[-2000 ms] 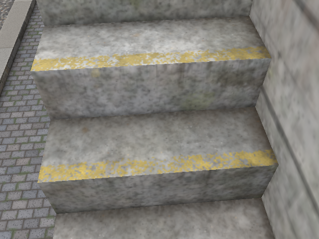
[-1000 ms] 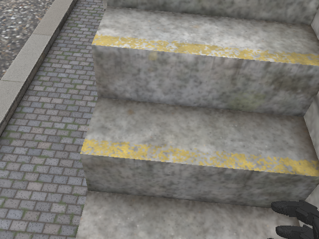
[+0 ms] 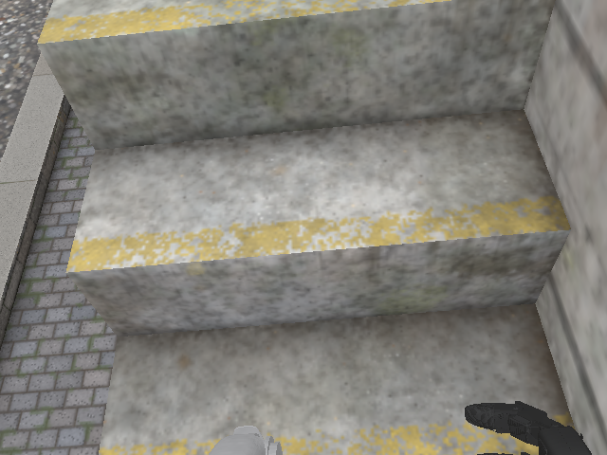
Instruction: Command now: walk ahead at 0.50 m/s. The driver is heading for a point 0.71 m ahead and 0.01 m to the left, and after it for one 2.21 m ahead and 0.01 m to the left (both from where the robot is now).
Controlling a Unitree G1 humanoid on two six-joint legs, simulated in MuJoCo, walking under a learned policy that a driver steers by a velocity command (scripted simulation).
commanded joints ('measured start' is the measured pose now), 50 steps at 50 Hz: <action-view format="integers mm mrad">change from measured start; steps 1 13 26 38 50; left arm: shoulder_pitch -162 -410 32 -65 32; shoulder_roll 277 -109 268 51 236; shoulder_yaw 56 -26 54 6 51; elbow -186 -371 -128 84 -18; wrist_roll -60 33 59 29 -23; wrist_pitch -41 82 103 -42 -33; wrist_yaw -49 29 39 7 5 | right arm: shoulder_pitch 473 330 434 87 190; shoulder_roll -139 -78 -214 68 51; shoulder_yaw -66 -56 -113 -4 4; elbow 121 441 403 81 28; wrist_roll -46 14 114 15 6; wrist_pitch -29 -240 -257 -108 -95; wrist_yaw -13 -8 15 -32 4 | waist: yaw -248 93 222 -6 -84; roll -67 35 -175 -38 -101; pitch -383 134 -630 57 -457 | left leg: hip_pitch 886 458 671 -389 636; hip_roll -33 303 125 -6 -48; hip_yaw -264 -406 -185 -278 87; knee -441 -1187 -397 929 -269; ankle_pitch -189 185 1526 256 94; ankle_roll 162 89 13 16 117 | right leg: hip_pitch -515 -1399 -217 -390 -146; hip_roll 7 291 75 -35 -81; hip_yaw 26 276 728 320 -8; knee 729 2162 387 77 318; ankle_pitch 1390 -40 -667 -148 1786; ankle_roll -167 -122 -234 -230 -206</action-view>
